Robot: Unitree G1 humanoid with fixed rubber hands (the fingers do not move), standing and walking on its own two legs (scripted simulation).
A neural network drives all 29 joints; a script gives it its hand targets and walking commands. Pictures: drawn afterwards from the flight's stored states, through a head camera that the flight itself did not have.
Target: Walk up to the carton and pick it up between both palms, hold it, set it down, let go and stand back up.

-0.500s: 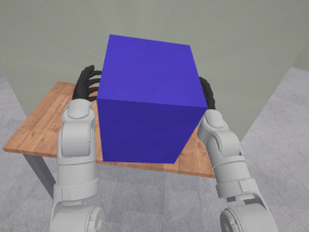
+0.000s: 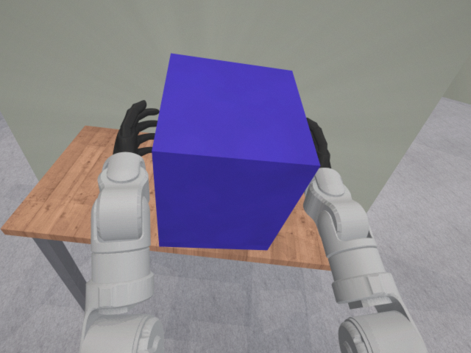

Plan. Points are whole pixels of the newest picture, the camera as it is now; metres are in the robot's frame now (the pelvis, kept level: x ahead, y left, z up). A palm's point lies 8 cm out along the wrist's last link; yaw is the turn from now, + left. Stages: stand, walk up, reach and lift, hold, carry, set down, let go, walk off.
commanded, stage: hold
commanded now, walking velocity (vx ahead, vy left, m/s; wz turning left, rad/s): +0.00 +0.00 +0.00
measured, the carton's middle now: (223, 161) +0.39 +0.01 +0.15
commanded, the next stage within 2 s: none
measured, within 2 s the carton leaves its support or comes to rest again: neither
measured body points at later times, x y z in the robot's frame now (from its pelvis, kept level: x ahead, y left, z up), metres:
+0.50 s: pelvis +0.00 +0.00 +0.00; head -0.03 +0.04 +0.45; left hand +0.36 +0.16 +0.20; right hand +0.36 -0.13 +0.18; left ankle +0.04 +0.12 -0.75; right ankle +0.01 -0.08 -0.75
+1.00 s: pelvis +0.00 +0.00 +0.00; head -0.03 +0.04 +0.45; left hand +0.36 +0.16 +0.20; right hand +0.36 -0.14 +0.18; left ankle +0.04 +0.12 -0.75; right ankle +0.01 -0.08 -0.75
